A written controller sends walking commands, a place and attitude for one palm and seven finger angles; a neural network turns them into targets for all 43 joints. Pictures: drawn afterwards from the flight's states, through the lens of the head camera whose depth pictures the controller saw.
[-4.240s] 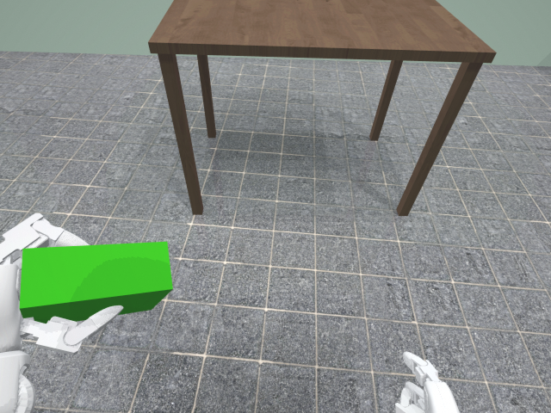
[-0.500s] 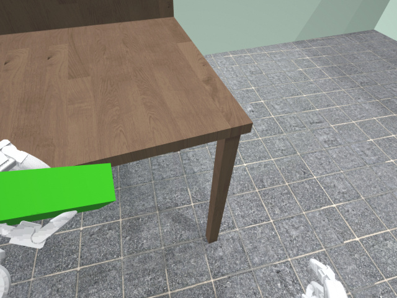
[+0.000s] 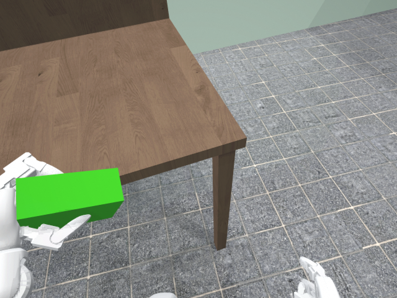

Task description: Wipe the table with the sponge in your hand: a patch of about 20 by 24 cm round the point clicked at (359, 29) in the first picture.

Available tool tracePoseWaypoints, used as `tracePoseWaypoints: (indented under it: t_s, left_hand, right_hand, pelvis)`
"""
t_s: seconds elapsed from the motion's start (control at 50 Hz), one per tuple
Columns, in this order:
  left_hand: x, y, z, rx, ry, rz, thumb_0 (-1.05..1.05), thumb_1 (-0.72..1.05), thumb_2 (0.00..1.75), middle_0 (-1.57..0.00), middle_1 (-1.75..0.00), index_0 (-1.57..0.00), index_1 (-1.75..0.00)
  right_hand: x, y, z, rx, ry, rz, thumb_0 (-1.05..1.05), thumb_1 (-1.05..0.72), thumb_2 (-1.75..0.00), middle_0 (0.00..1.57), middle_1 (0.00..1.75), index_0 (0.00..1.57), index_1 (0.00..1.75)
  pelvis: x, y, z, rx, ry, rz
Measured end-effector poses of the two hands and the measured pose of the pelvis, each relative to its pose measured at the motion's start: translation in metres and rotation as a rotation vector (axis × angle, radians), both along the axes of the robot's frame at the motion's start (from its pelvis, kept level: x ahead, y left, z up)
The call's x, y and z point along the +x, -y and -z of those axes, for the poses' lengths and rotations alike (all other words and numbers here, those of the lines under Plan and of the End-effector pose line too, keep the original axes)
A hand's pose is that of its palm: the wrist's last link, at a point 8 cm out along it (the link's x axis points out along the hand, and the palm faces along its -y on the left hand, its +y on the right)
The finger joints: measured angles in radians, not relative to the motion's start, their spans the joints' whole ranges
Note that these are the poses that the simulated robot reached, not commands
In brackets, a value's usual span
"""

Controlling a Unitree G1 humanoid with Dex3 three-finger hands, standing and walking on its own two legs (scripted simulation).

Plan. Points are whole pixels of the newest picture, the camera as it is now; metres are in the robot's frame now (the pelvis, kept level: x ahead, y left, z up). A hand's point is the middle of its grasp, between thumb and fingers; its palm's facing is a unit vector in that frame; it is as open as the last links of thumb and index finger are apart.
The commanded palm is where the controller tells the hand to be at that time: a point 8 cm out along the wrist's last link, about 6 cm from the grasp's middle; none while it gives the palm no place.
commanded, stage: come to a stop and stand still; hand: left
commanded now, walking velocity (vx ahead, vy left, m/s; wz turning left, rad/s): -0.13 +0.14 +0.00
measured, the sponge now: (87, 198) +0.24 +0.20 +0.14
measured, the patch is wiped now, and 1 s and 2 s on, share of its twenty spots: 0.00 0.00 0.00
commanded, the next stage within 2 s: look again from close up in 1.26 s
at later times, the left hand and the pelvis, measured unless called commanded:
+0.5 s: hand (29, 204) +0.21 +0.25 +0.18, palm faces +0.38 -0.84 -0.39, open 9.5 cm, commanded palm +0.15 +0.29 +0.18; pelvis -0.01 +0.02 +0.01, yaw -1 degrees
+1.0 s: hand (13, 263) +0.13 +0.24 +0.17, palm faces +0.40 -0.80 -0.45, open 9.5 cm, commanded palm +0.08 +0.28 +0.18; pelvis -0.07 +0.00 +0.01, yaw +1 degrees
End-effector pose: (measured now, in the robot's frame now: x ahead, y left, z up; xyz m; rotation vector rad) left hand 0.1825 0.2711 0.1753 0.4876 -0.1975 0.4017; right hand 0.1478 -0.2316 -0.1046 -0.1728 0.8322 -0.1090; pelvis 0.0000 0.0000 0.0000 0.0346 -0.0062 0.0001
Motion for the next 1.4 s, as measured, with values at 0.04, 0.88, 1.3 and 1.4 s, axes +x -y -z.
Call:
tracePoseWaypoints:
  t_s: [0.04,0.88,1.3,1.4]
  left_hand:
    - [0.008,0.007,0.0,0.005,-0.009,0.034,-0.02,-0.44,1.0,-0.81,-1.34,-0.82,-1.34]
    - [-0.065,0.016,-0.012,0.048,-0.021,0.051,-0.02,-0.44,1.0,-0.81,-1.35,-0.82,-1.34]
    - [-0.106,-0.02,-0.014,0.02,0.085,-0.014,-0.02,-0.45,1.0,-0.81,-1.35,-0.82,-1.34]
    - [-0.089,-0.007,-0.021,0.102,0.084,0.029,-0.02,-0.45,1.0,-0.81,-1.35,-0.82,-1.34]
  right_hand:
    - [0.005,0.011,-0.009,-0.032,0.009,0.02,0.01,-0.9,-0.9,0.2,0.3,0.2,0.3]
    - [-0.079,0.05,-0.021,-0.087,-0.025,0.064,0.01,-0.9,-0.9,0.2,0.3,0.2,0.3]
    - [-0.069,-0.059,-0.023,0.077,0.101,-0.094,0.01,-0.9,-0.9,0.2,0.3,0.2,0.3]
    - [-0.07,-0.048,-0.009,0.089,0.087,-0.12,0.01,-0.9,-0.9,0.2,0.3,0.2,0.3]
  pelvis:
    - [0.003,0.001,-0.003,0.011,-0.003,0.0]
    - [-0.058,0.018,-0.01,0.002,-0.009,-0.011]
    - [-0.085,-0.005,-0.002,-0.036,0.015,-0.02]
    - [-0.093,0.01,0.003,-0.038,0.02,-0.031]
